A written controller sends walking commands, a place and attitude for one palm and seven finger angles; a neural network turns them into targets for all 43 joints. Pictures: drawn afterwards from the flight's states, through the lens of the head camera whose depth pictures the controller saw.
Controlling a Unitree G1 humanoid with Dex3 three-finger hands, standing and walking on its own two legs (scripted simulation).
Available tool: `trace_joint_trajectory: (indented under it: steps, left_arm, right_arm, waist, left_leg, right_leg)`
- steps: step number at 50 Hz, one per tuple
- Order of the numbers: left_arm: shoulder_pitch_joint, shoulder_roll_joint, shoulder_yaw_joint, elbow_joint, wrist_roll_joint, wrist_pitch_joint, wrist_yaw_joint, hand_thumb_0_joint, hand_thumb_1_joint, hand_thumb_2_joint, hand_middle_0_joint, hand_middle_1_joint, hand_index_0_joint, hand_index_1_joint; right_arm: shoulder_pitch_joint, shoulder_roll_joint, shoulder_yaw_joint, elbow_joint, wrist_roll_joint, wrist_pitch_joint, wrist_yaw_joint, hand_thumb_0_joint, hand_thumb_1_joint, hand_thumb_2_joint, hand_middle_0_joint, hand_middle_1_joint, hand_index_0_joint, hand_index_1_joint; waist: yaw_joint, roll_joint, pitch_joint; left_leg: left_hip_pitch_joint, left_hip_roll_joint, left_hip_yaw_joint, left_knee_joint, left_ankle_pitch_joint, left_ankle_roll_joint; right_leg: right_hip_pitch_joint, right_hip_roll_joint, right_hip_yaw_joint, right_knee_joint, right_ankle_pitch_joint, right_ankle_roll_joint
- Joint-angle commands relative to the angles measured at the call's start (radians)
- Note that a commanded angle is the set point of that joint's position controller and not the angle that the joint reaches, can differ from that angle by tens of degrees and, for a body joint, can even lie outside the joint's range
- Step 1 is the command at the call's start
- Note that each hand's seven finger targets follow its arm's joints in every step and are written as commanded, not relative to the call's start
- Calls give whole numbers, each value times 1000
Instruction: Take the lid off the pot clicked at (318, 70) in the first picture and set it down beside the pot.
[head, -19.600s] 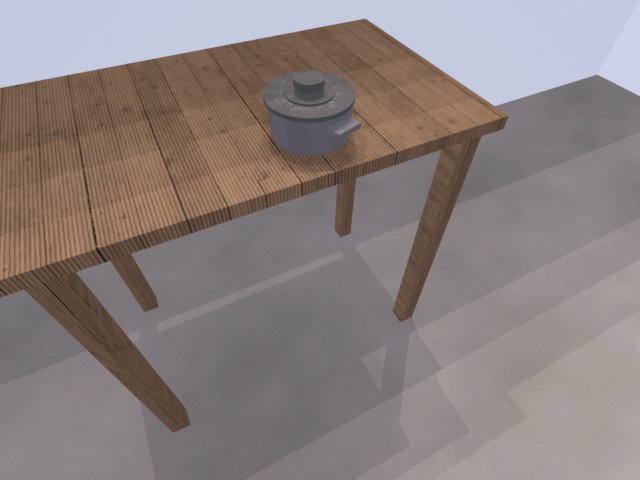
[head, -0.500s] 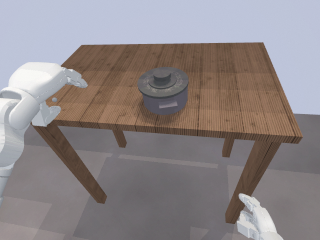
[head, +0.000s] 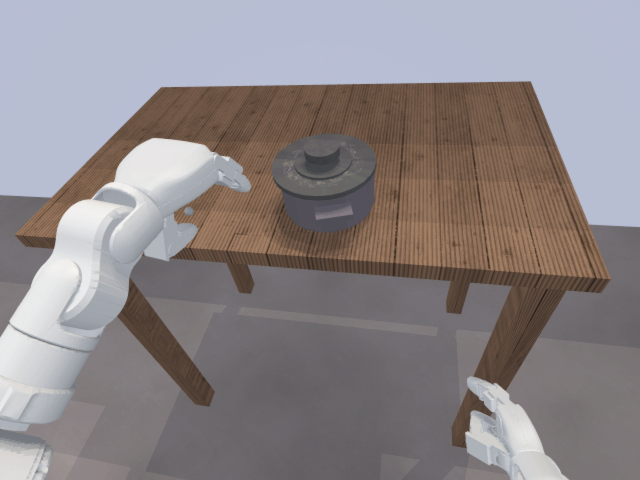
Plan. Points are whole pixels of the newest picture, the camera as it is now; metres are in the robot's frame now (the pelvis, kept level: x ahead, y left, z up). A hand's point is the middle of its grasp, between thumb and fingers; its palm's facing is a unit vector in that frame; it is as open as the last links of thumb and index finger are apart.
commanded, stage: move the open hand above the knob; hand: left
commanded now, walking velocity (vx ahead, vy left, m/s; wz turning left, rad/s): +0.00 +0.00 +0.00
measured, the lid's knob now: (321, 150) +0.52 +0.05 +0.16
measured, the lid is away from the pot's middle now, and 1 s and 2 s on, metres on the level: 0.00 0.00 0.00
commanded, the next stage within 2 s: none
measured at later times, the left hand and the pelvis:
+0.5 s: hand (218, 143) +0.42 +0.16 +0.24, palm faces -0.02 -0.06 -1.00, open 9.8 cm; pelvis +0.02 -0.02 +0.00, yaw -1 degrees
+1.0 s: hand (294, 130) +0.46 +0.07 +0.23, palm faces -0.06 +0.06 -1.00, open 9.7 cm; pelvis +0.03 -0.03 +0.00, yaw +0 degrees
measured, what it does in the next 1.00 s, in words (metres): stands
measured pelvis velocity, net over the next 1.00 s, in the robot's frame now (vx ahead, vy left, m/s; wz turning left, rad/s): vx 0.03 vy -0.03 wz -0.01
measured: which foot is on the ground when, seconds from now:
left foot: down 0.00-1.00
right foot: down 0.00-1.00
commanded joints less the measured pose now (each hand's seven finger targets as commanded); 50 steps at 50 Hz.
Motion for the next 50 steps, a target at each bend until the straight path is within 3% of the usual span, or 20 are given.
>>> trace_joint_trajectory:
  steps: [1,5,8,10,12,13,15,20,23,25,28,30,31,35,37,39,40,45,47,50]
  left_arm:
    - [-717,444,373,44,66,43,99,0,-353,1679,-890,-81,-890,-81]
    - [-179,23,132,237,-24,70,29,0,-353,1679,-890,-81,-890,-81]
    - [-205,-148,-62,-55,-38,87,-8,0,-353,1679,-890,-81,-890,-81]
    - [-415,5,35,-150,-23,79,30,0,-353,1679,-890,-81,-890,-81]
    - [-781,431,322,-183,64,73,73,0,-353,1679,-890,-81,-890,-81]
    - [-904,550,406,-131,83,70,91,0,-353,1679,-890,-81,-890,-81]
    - [-999,589,437,-55,71,55,127,0,-353,1679,-890,-81,-890,-81]
    - [-390,20,85,427,-6,109,50,0,-353,1679,-890,-81,-890,-81]
    - [-338,-230,-153,141,-14,131,-4,0,-353,1679,-890,-81,-890,-81]
    - [-508,-165,-129,16,-13,127,15,0,-353,1679,-890,-81,-890,-81]
    - [-1041,416,266,-82,89,113,78,0,-353,1679,-890,-81,-890,-81]
    - [-1171,576,393,-13,87,94,119,0,-353,1679,-890,-81,-890,-81]
    - [-1180,432,266,66,97,103,123,0,-353,1679,-890,-81,-890,-81]
    - [-605,16,63,528,12,144,78,0,-353,1679,-890,-81,-890,-81]
    - [-427,-161,-79,448,9,155,36,0,-353,1679,-890,-81,-890,-81]
    - [-494,-268,-195,232,18,168,15,0,-353,1679,-890,-81,-890,-81]
    - [-542,-263,-197,180,7,170,17,0,-353,1679,-890,-81,-890,-81]
    - [-1350,380,206,72,83,146,109,0,-353,1679,-890,-81,-890,-81]
    - [-1345,259,126,226,96,147,127,0,-353,1679,-890,-81,-890,-81]
    - [-925,-13,10,576,35,181,111,0,-353,1679,-890,-81,-890,-81]
  right_arm:
    - [-142,-83,-23,-122,-10,-39,-16,0,-900,-900,200,300,200,300]
    - [-112,-99,-49,-173,21,7,34,0,-900,-900,200,300,200,300]
    - [-207,-85,-46,-241,34,26,61,0,-900,-900,200,300,200,300]
    - [-202,-92,-45,-241,37,15,48,0,-900,-900,200,300,200,300]
    - [-183,-108,-38,-182,10,0,6,0,-900,-900,200,300,200,300]
    - [-164,-109,-31,-149,1,-10,-11,0,-900,-900,200,300,200,300]
    - [-119,-105,-28,-115,-2,-32,-28,0,-900,-900,200,300,200,300]
    - [-90,-99,-44,-125,24,17,16,0,-900,-900,200,300,200,300]
    - [-195,-89,-46,-213,39,43,55,0,-900,-900,200,300,200,300]
    - [-201,-89,-50,-228,46,43,54,0,-900,-900,200,300,200,300]
    - [-168,-105,-35,-158,14,17,3,0,-900,-900,200,300,200,300]
    - [-113,-112,-33,-101,0,-15,-20,0,-900,-900,200,300,200,300]
    - [-131,-63,-15,-109,3,-26,-26,0,-900,-900,200,300,200,300]
    - [-81,-91,-38,-90,18,27,13,0,-900,-900,200,300,200,300]
    - [-137,-92,-33,-152,33,46,39,0,-900,-900,200,300,200,300]
    - [-211,-84,-40,-204,37,66,60,0,-900,-900,200,300,200,300]
    - [-205,-85,-53,-213,43,75,63,0,-900,-900,200,300,200,300]
    - [-124,-104,-33,-103,10,19,-12,0,-900,-900,200,300,200,300]
    - [-97,-62,-22,-76,11,-21,-27,0,-900,-900,200,300,200,300]
    - [-48,-80,-36,-48,15,12,-1,0,-900,-900,200,300,200,300]
  waist:
    - [4,-15,-365]
    - [-1,-156,-216]
    - [-30,-168,-256]
    - [-55,-167,-287]
    - [-20,-86,-396]
    - [-12,-61,-431]
    - [-16,4,-455]
    - [-20,-180,-241]
    - [-44,-177,-276]
    - [-77,-186,-318]
    - [-38,-89,-475]
    - [-29,-15,-530]
    - [-28,-38,-520]
    - [-25,-191,-275]
    - [-22,-235,-267]
    - [-46,-194,-328]
    - [-72,-225,-343]
    - [-77,-72,-501]
    - [-70,-60,-516]
    - [-63,-154,-388]
  left_leg:
    - [131,47,-71,-67,152,-37]
    - [87,48,-26,-37,150,-43]
    - [121,52,-3,-45,95,-23]
    - [143,52,-19,-28,48,-13]
    - [141,41,-29,-39,75,-8]
    - [132,37,-41,-40,103,-11]
    - [152,32,-54,-26,137,-16]
    - [44,34,-7,-26,145,-33]
    - [89,35,22,-24,128,-19]
    - [126,32,6,-5,107,-4]
    - [160,24,-28,-24,156,1]
    - [172,24,-46,-10,202,-4]
    - [162,21,-39,-27,222,-10]
    - [53,32,-2,-34,194,-30]
    - [38,35,25,-34,181,-31]
    - [95,29,31,-16,194,-15]
    - [118,31,23,2,195,-5]
    - [167,17,-26,-9,162,6]
    - [189,17,-33,-27,195,0]
    - [113,28,-19,-33,215,-18]
  right_leg:
    - [93,31,22,-71,113,-44]
    - [11,22,-4,-76,169,-27]
    - [8,9,-5,-86,138,-11]
    - [-12,16,7,-83,74,-13]
    - [92,12,46,-73,84,-20]
    - [127,14,53,-66,111,-23]
    - [151,20,53,-66,154,-32]
    - [52,8,18,-71,225,-21]
    - [38,-1,10,-77,219,-8]
    - [15,4,15,-77,180,-10]
    - [150,9,61,-53,229,-19]
    - [200,11,68,-42,294,-28]
    - [208,18,64,-35,308,-28]
    - [75,7,20,-58,303,-22]
    - [79,-1,11,-47,311,-8]
    - [74,-4,17,-53,321,-8]
    - [55,-2,16,-59,318,-10]
    - [148,7,71,-55,301,-17]
    - [144,22,53,-35,314,-25]
    - [78,16,21,-46,318,-27]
